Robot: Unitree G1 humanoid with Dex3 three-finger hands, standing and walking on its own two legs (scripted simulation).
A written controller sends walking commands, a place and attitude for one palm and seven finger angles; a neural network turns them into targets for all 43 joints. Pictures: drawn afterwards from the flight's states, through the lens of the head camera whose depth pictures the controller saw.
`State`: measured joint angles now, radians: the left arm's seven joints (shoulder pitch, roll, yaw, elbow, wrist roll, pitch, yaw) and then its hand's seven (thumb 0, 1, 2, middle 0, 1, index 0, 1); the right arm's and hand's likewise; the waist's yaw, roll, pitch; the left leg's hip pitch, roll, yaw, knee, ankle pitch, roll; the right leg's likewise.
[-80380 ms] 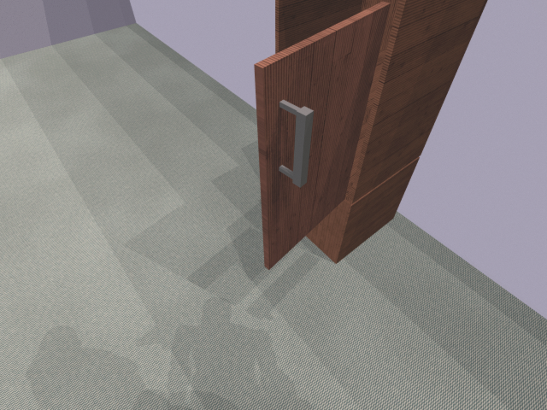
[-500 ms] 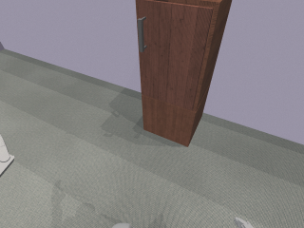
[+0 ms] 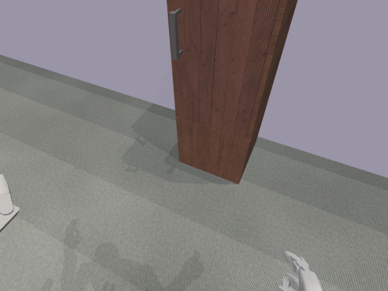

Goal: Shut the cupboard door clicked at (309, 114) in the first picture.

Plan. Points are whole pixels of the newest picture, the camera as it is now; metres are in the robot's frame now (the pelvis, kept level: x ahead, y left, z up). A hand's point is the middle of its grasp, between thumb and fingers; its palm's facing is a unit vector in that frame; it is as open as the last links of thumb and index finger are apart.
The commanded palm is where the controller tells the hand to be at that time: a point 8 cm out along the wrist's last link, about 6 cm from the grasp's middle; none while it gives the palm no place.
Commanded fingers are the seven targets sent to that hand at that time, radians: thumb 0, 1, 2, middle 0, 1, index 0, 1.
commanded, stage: stop stepping back and stand still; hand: left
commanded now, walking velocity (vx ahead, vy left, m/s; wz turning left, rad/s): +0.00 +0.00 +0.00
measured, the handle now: (177, 35) +0.93 +0.12 +0.10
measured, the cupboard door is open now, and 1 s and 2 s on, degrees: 0 0 0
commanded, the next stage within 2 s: let the arm hang, fingers relaxed in 0.94 s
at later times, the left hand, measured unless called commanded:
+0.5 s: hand out of the picture +0.17 +0.30 +0.17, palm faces +0.41 -0.79 -0.47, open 7.4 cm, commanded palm +0.11 +0.33 +0.18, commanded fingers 0.00 0.90 0.90 -0.20 -0.30 -0.20 -0.30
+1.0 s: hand out of the picture +0.13 +0.31 +0.16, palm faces +0.45 -0.77 -0.45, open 7.4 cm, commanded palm +0.08 +0.34 +0.18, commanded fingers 0.00 0.90 0.90 -0.20 -0.30 -0.20 -0.30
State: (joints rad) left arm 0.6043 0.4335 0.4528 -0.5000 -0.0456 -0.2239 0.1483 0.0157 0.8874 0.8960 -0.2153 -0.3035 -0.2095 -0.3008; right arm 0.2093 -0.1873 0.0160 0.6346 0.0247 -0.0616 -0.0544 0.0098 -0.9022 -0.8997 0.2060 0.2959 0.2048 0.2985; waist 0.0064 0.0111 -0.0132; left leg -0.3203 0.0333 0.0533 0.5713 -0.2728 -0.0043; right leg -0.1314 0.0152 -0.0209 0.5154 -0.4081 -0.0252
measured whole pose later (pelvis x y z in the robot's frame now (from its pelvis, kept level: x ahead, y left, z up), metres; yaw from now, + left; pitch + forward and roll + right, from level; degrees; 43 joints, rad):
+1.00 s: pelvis -0.06 +0.03 +0.01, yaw +1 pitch +0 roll -2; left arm 0.55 0.38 0.39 -0.43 -0.03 -0.18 0.15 0.02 0.89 0.90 -0.21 -0.30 -0.21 -0.30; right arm 0.23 -0.19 0.02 0.65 0.01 -0.10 -0.08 0.01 -0.90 -0.90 0.21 0.30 0.20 0.30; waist 0.01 0.03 -0.01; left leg -0.33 0.02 0.04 0.46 -0.13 0.04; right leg -0.13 0.01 -0.04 0.39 -0.26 0.02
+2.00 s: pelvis -0.04 +0.02 +0.01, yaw +2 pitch -2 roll +0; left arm 0.33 0.12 -0.01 1.15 0.01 0.00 0.03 0.01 0.91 0.90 -0.20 -0.30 -0.19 -0.30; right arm 0.28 -0.15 0.00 1.15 -0.01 0.02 -0.03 0.00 -0.91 -0.90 0.20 0.30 0.20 0.30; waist -0.02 0.00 0.02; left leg -0.24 -0.02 0.04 0.42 -0.14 0.03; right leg -0.07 -0.02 -0.04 0.42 -0.32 0.01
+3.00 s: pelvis -0.02 +0.01 +0.01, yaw +4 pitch -2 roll +0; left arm 0.32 0.13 0.02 1.12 0.01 0.00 0.04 0.01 0.91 0.90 -0.20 -0.30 -0.20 -0.30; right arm 0.27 -0.15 -0.01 1.12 -0.01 0.02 -0.03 0.00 -0.91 -0.90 0.20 0.30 0.20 0.30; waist -0.02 -0.01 0.05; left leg -0.26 -0.02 0.01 0.48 -0.19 0.02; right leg -0.05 -0.02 -0.07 0.43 -0.35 0.00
